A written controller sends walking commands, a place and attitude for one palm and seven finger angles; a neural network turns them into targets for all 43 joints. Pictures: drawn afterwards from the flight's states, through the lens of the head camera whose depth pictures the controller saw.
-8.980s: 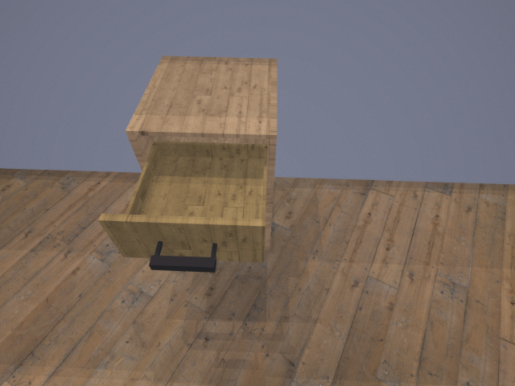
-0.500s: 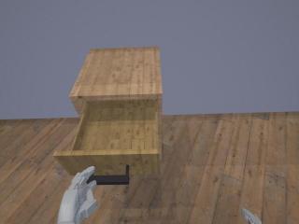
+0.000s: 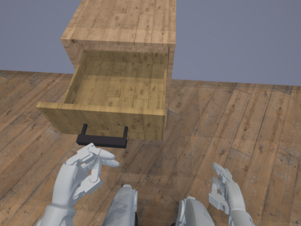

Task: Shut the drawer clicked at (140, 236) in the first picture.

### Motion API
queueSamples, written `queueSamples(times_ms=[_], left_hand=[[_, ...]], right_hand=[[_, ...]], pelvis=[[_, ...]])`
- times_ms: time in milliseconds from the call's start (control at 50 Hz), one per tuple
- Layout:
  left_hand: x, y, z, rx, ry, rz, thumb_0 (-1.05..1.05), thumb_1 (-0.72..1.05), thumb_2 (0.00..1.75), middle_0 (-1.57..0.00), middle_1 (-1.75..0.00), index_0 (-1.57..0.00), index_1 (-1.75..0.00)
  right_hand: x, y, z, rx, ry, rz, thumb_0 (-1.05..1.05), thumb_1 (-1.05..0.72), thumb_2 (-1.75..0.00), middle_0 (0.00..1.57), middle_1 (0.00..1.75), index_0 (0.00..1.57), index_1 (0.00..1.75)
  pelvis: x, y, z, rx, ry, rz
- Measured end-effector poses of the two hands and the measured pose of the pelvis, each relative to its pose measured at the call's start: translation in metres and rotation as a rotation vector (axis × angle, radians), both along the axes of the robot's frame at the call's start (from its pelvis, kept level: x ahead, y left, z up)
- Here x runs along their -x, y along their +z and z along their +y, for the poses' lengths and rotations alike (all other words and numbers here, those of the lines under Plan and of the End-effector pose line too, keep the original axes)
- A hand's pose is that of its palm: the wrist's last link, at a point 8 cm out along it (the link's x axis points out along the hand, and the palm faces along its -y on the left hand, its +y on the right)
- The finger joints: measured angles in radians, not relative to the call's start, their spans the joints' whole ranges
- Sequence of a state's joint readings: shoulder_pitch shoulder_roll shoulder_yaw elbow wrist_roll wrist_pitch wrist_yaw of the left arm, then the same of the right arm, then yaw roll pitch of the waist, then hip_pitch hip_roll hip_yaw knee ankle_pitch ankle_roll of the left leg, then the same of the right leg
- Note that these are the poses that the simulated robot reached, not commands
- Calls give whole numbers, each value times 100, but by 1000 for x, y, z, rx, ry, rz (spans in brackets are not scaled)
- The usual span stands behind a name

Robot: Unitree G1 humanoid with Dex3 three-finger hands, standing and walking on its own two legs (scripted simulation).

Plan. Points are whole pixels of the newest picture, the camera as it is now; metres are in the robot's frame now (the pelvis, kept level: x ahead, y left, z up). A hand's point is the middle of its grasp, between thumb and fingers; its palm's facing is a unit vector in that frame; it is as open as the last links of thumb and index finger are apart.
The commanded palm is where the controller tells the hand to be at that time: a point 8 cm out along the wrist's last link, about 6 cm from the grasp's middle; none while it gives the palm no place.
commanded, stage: raise the hand and make a fist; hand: left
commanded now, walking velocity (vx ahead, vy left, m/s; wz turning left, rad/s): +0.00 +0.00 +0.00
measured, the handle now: (103, 134) +0.38 +0.20 -0.08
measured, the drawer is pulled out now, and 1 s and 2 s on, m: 0.30 0.30 0.30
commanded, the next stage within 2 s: bring the fist close to the handle in 1.16 s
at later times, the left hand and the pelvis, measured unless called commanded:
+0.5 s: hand (93, 187) +0.20 +0.15 +0.03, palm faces -0.03 -1.00 +0.01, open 3.1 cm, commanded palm +0.17 +0.21 +0.03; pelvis +0.00 +0.03 -0.01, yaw -1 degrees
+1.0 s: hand (94, 187) +0.20 +0.15 +0.04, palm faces -0.03 -1.00 +0.03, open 3.3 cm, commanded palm +0.17 +0.20 +0.03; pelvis +0.01 +0.04 -0.01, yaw -1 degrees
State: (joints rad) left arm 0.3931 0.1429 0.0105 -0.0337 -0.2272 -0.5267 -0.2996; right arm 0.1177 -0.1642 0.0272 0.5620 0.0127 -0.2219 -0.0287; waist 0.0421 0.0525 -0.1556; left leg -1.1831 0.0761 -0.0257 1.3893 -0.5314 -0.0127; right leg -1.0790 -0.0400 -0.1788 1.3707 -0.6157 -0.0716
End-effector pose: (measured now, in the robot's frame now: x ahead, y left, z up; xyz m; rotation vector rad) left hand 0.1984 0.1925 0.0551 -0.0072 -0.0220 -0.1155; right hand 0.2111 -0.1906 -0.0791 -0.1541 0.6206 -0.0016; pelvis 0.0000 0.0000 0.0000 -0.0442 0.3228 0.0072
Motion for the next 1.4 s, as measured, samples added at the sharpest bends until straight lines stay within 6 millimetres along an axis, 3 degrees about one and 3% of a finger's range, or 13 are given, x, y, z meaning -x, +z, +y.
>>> queueSamples(times_ms=[60,100,200,280,420,580,700,800,920,1080,1240,1300,1400], left_hand=[[-9,-23,-10,21,-50,170,2,91,90,-82,-99,-83,-98],[-6,-29,-6,19,-9,245,2,90,90,-86,-103,-87,-102],[17,-5,20,-26,179,190,2,90,90,-96,-114,-96,-113],[28,4,25,-38,180,87,2,91,90,-104,-122,-104,-121],[21,-34,4,8,26,131,2,91,90,-118,-138,-119,-137],[14,-8,26,2,155,59,2,90,90,-133,-153,-133,-152],[23,-21,7,37,66,158,2,91,90,-137,-158,-138,-157],[26,-33,8,24,67,174,2,90,90,-139,-160,-139,-159],[18,-19,24,1,145,69,2,90,90,-139,-160,-140,-159],[19,-26,1,16,40,164,2,91,90,-139,-160,-140,-160],[26,-19,15,-11,154,125,2,90,90,-139,-160,-140,-160],[23,-17,11,-7,137,91,2,91,90,-139,-160,-140,-160],[16,-35,-5,-2,58,121,2,91,90,-139,-160,-140,-160]], right_hand=[[28,-7,-11,9,-83,91,1,-90,-89,20,30,21,30],[43,-6,-20,26,-133,135,1,-90,-89,20,30,21,30],[60,6,-38,84,-179,173,2,-90,-89,20,30,20,30],[51,9,-41,125,-143,138,2,-90,-89,20,30,20,30],[17,11,-29,150,-97,20,1,-90,-90,20,30,20,30],[-6,17,10,77,-23,-3,1,-90,-89,20,30,20,30],[-10,21,25,62,5,2,1,-90,-89,20,30,21,30],[-11,16,21,93,4,15,1,-90,-89,20,30,21,30],[-8,4,15,99,7,50,1,-90,-89,20,30,20,30],[1,4,9,84,-43,80,1,-90,-89,20,30,20,30],[-2,7,2,92,-35,68,1,-90,-89,20,30,20,30],[-5,6,0,92,-24,56,1,-90,-89,20,30,20,30],[-8,1,-5,95,-27,45,1,-90,-89,20,30,20,30]], pelvis=[[-2,3,3,-9,-11,4],[-4,6,6,-13,-18,2],[-9,14,11,-13,-25,3],[-6,11,17,-3,-14,12],[0,-8,24,7,-14,40],[-5,-4,31,20,-6,37],[-9,-1,36,22,-3,39],[-10,-7,36,22,-6,53],[-11,-14,37,28,-2,62],[-13,-10,36,18,-11,63],[-15,-9,29,16,-6,63],[-14,-11,27,19,-3,63],[-13,-17,23,14,-8,75]])
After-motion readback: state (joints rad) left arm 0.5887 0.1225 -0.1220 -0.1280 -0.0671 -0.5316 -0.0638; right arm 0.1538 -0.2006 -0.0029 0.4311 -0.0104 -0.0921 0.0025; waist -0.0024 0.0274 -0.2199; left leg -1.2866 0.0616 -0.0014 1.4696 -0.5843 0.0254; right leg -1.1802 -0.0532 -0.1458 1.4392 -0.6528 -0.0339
